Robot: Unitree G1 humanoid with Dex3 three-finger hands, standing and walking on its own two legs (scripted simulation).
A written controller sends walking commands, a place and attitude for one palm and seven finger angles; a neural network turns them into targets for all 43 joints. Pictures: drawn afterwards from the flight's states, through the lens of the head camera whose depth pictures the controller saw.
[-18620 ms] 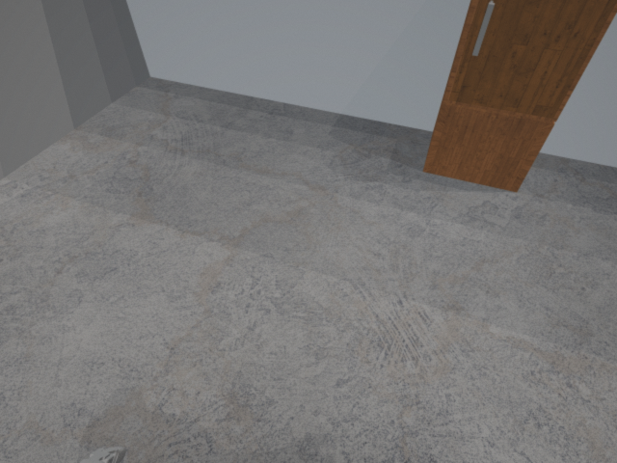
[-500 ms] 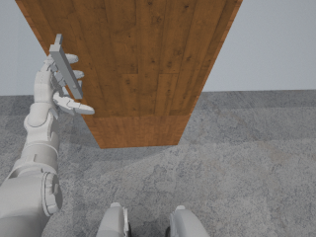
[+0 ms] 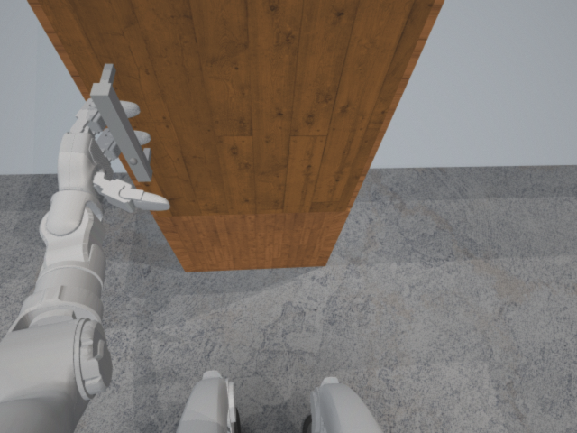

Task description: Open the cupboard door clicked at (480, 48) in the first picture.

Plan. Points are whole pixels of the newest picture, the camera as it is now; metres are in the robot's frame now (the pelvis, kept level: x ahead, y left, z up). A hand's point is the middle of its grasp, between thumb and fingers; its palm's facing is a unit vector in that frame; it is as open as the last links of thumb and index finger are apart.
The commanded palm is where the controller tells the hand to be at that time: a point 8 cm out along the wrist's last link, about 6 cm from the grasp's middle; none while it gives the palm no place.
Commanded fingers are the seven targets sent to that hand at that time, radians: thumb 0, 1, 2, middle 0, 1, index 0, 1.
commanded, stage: close the thumb around the handle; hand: left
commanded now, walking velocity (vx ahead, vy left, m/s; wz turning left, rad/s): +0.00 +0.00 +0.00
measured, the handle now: (128, 129) +0.53 +0.21 +0.06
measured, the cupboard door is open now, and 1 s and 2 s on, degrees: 0 3 39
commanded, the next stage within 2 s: pull the door open along its arc in 0.62 s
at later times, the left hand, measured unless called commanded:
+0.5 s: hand (133, 159) +0.47 +0.20 +0.06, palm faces +0.02 -1.00 -0.02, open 6.2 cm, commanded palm +0.44 +0.24 +0.06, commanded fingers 0.00 0.90 0.90 -0.40 -1.35 -0.40 -1.35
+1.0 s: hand (140, 174) +0.45 +0.18 +0.06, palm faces +0.02 -1.00 -0.01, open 5.8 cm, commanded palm +0.39 +0.23 +0.06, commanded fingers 0.00 0.90 0.90 -0.40 -1.35 -0.40 -1.35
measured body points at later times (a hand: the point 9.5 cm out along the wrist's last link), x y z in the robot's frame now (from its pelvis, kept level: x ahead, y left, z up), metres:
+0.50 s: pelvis +0.00 +0.01 +0.00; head +0.12 +0.02 +0.43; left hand +0.46 +0.25 +0.06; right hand +0.04 -0.26 -0.12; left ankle +0.04 +0.12 -0.64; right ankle +0.00 -0.11 -0.64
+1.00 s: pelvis +0.00 +0.01 +0.01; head +0.11 +0.01 +0.45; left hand +0.44 +0.24 +0.06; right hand +0.05 -0.25 -0.11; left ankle +0.04 +0.12 -0.64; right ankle +0.00 -0.11 -0.64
